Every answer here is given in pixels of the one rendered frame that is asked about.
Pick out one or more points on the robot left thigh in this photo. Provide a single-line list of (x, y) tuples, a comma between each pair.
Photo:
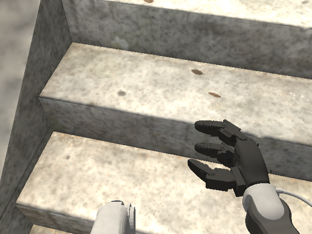
[(115, 218)]

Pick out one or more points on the robot right hand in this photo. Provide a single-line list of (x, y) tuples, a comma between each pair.
[(245, 161)]

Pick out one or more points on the robot right forearm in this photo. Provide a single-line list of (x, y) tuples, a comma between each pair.
[(266, 212)]

